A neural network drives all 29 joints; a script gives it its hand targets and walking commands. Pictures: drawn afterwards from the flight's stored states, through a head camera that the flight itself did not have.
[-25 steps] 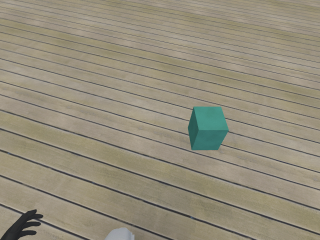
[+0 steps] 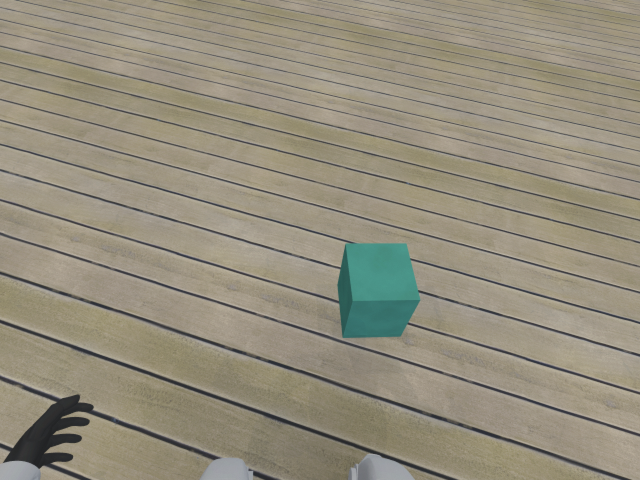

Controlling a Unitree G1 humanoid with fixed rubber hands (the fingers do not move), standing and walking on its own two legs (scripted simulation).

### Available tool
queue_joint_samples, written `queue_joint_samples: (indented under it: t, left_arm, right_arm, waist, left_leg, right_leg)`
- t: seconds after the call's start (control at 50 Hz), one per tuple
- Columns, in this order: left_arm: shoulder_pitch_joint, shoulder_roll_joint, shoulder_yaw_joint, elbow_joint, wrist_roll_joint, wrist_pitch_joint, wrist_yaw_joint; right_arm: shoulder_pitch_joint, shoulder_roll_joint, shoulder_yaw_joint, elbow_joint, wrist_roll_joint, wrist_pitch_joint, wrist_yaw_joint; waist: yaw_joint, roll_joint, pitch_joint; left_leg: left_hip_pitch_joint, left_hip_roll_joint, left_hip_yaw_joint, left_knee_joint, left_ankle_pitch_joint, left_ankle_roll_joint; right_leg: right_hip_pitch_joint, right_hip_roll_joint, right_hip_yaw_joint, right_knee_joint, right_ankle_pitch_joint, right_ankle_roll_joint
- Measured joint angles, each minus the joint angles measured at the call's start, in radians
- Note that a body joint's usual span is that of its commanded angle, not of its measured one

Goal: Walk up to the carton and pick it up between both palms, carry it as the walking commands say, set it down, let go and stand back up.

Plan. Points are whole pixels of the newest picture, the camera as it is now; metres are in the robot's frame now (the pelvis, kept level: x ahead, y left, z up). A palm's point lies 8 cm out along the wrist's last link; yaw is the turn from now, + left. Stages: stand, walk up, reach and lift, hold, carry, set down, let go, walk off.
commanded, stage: walk up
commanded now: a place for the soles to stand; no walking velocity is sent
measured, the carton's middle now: (373, 291) +0.74 -0.23 -0.62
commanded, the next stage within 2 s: none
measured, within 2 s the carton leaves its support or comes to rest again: neither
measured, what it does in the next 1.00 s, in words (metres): walks ahead: left foot, then right foot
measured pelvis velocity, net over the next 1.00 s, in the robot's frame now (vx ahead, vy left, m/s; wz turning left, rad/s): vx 0.28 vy -0.23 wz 0.10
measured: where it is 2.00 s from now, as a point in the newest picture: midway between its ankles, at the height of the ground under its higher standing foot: (374, 442)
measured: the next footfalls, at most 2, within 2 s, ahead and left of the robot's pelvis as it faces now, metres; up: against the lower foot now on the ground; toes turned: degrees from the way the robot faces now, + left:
left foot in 0.16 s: +0.16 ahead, +0.08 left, +0.00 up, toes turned +5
right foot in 0.44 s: +0.28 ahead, -0.28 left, +0.00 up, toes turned -4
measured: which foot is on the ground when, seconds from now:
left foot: up 0.00-0.14, down 0.16-0.46, up 0.48-0.70, down 0.72-1.00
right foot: down 0.00-0.16, up 0.18-0.42, down 0.44-0.72, up 0.74-0.90, down 0.92-1.00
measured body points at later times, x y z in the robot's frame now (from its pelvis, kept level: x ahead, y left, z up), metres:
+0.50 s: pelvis +0.16 -0.14 -0.01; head +0.18 -0.12 +0.44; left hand +0.31 +0.20 -0.08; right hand +0.21 -0.53 -0.06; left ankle +0.12 +0.05 -0.67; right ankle +0.25 -0.27 -0.71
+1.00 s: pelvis +0.28 -0.23 +0.00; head +0.30 -0.22 +0.45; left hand +0.36 +0.11 -0.10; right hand +0.40 -0.56 -0.09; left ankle +0.30 -0.08 -0.70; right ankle +0.32 -0.34 -0.71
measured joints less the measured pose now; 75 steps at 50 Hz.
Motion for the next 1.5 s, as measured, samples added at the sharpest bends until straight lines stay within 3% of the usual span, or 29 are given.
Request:
queue_joint_samples:
  t: [0.08,0.16,0.18,0.26,0.36,0.42,0.46,0.5,0.54,0.64,0.72,0.74,0.82,0.86,0.9,0.94,1.0,1.04,1.08,1.12,1.3,1.5]
  left_arm:
    - [0.053,0.002,-0.008,0.013,0.010,0.012,0.009]
    - [0.112,0.020,-0.005,0.003,0.015,0.032,0.005]
    - [0.121,0.017,-0.004,0.005,0.016,0.038,0.007]
    - [0.118,0.007,-0.011,0.023,0.020,0.047,0.015]
    - [0.068,-0.009,-0.012,0.021,0.012,0.038,-0.006]
    - [0.033,-0.008,-0.007,0.013,0.011,0.031,-0.017]
    - [0.020,0.005,0.002,0.004,0.015,0.016,-0.014]
    - [0.019,0.011,0.007,0.001,0.010,0.002,-0.001]
    - [0.034,0.003,0.004,0.014,0.001,0.000,0.012]
    - [0.095,-0.002,-0.009,0.037,0.012,0.004,0.022]
    - [0.143,0.006,-0.018,0.059,0.001,0.007,0.037]
    - [0.148,0.003,-0.023,0.068,-0.004,0.009,0.042]
    - [0.126,-0.023,-0.047,0.098,-0.015,0.018,0.069]
    - [0.107,-0.038,-0.056,0.106,-0.018,0.007,0.077]
    - [0.089,-0.048,-0.063,0.113,-0.017,-0.010,0.083]
    - [0.072,-0.049,-0.066,0.121,-0.005,-0.024,0.092]
    - [0.040,-0.054,-0.076,0.144,-0.006,-0.033,0.098]
    - [0.018,-0.056,-0.086,0.157,-0.009,-0.035,0.101]
    - [-0.006,-0.056,-0.093,0.171,-0.013,-0.036,0.105]
    - [-0.030,-0.056,-0.098,0.186,-0.016,-0.038,0.110]
    - [-0.103,-0.052,-0.109,0.273,-0.016,-0.027,0.114]
    - [-0.136,-0.063,-0.112,0.370,-0.018,-0.016,0.105]
  right_arm:
    - [-0.013,0.036,0.015,0.004,-0.004,-0.007,0.016]
    - [0.022,0.040,0.011,-0.024,-0.015,-0.030,0.015]
    - [0.030,0.032,0.006,-0.036,-0.021,-0.036,0.008]
    - [0.036,0.020,-0.004,-0.039,-0.008,-0.037,-0.012]
    - [0.038,-0.008,-0.013,-0.037,-0.014,-0.038,-0.004]
    - [0.041,-0.023,-0.018,-0.033,-0.013,-0.030,0.003]
    - [0.043,-0.032,-0.019,-0.028,-0.014,-0.019,0.003]
    - [0.021,-0.017,-0.013,-0.018,-0.012,-0.001,-0.004]
    - [-0.005,0.001,0.001,-0.013,-0.007,0.004,-0.003]
    - [-0.017,0.044,0.018,-0.009,-0.008,-0.005,0.024]
    - [-0.002,0.054,0.018,-0.026,-0.022,-0.013,0.031]
    - [-0.002,0.053,0.016,-0.034,-0.029,-0.017,0.029]
    - [-0.027,0.056,0.018,-0.044,-0.017,-0.010,0.024]
    - [-0.045,0.053,0.021,-0.040,-0.017,0.003,0.025]
    - [-0.063,0.050,0.024,-0.034,-0.014,0.019,0.029]
    - [-0.083,0.057,0.030,-0.025,-0.008,0.038,0.034]
    - [-0.113,0.077,0.039,0.008,-0.003,0.059,0.035]
    - [-0.129,0.082,0.041,0.030,-0.007,0.058,0.037]
    - [-0.149,0.087,0.042,0.050,-0.010,0.053,0.042]
    - [-0.173,0.089,0.045,0.068,-0.005,0.056,0.046]
    - [-0.252,0.100,0.056,0.147,-0.007,0.078,0.055]
    - [-0.288,0.120,0.061,0.234,-0.008,0.081,0.062]
  waist:
    - [0.050,0.005,-0.011]
    - [0.088,-0.012,-0.032]
    - [0.084,-0.016,-0.035]
    - [0.048,-0.055,-0.031]
    - [0.006,-0.050,-0.018]
    - [-0.010,-0.032,-0.012]
    - [-0.010,-0.013,-0.010]
    - [0.000,-0.012,-0.001]
    - [0.014,-0.003,0.006]
    - [0.067,0.003,-0.011]
    - [0.082,-0.008,-0.022]
    - [0.073,-0.010,-0.022]
    - [0.033,-0.016,-0.006]
    - [0.014,-0.008,-0.001]
    - [0.004,0.008,0.002]
    - [0.005,0.016,0.001]
    - [0.012,0.020,-0.002]
    - [0.016,0.029,-0.004]
    - [0.017,0.033,-0.002]
    - [0.018,0.039,0.001]
    - [0.022,0.044,-0.004]
    - [0.029,0.032,-0.025]
  left_leg:
    - [-0.025,-0.026,0.088,-0.171,-0.026,0.000]
    - [0.047,-0.075,0.128,-0.441,0.106,0.025]
    - [0.047,-0.075,0.122,-0.433,0.160,0.023]
    - [0.099,-0.065,0.117,-0.426,0.121,-0.011]
    - [0.146,-0.010,0.085,-0.437,0.085,-0.049]
    - [0.158,0.036,0.057,-0.408,0.043,-0.069]
    - [0.121,0.074,0.025,-0.302,0.007,-0.034]
    - [0.032,0.043,-0.024,-0.089,-0.037,-0.003]
    - [-0.033,0.011,-0.025,0.023,-0.009,0.005]
    - [-0.053,-0.026,0.088,-0.190,0.001,0.004]
    - [0.044,-0.086,0.116,-0.450,0.141,0.026]
    - [0.046,-0.092,0.104,-0.453,0.197,0.025]
    - [0.060,-0.087,0.077,-0.413,0.154,0.004]
    - [0.067,-0.075,0.059,-0.414,0.143,-0.011]
    - [0.057,-0.059,0.037,-0.385,0.125,-0.026]
    - [0.035,-0.050,0.018,-0.330,0.091,-0.028]
    - [0.036,-0.061,0.008,-0.307,0.024,-0.008]
    - [0.067,-0.057,0.017,-0.373,0.113,-0.004]
    - [0.077,-0.059,0.013,-0.391,0.118,-0.044]
    - [0.083,-0.060,0.007,-0.401,0.111,-0.056]
    - [0.145,-0.069,0.003,-0.506,0.157,-0.066]
    - [0.219,-0.074,-0.002,-0.637,0.223,-0.050]
  right_leg:
    - [0.078,0.018,-0.025,-0.068,-0.013,-0.031]
    - [0.093,0.025,-0.028,-0.002,-0.124,-0.052]
    - [0.065,0.036,0.000,0.084,-0.164,-0.046]
    - [-0.057,0.034,0.096,0.330,-0.128,-0.001]
    - [-0.104,-0.040,0.087,0.177,-0.093,0.006]
    - [-0.056,-0.045,0.058,0.031,-0.052,-0.006]
    - [-0.024,-0.017,0.032,-0.011,0.001,0.009]
    - [-0.032,-0.005,0.016,0.042,0.005,0.018]
    - [0.001,0.006,0.001,0.034,-0.025,0.000]
    - [0.095,0.024,-0.027,-0.058,-0.033,-0.031]
    - [0.130,0.025,-0.037,-0.035,-0.087,-0.021]
    - [0.117,0.028,-0.025,0.017,-0.117,-0.021]
    - [0.040,0.047,0.052,0.210,-0.231,-0.008]
    - [0.031,0.032,0.050,0.163,-0.203,-0.010]
    - [0.065,0.024,0.038,0.017,-0.099,-0.017]
    - [0.069,0.028,0.026,-0.010,-0.030,-0.003]
    - [0.071,0.023,0.015,0.023,-0.085,0.007]
    - [0.079,0.020,0.008,0.020,-0.099,0.007]
    - [0.086,0.015,0.002,0.015,-0.101,0.008]
    - [0.098,0.015,-0.004,-0.003,-0.095,0.007]
    - [0.165,0.003,-0.023,-0.103,-0.052,0.014]
    - [0.262,0.005,-0.033,-0.276,0.037,0.034]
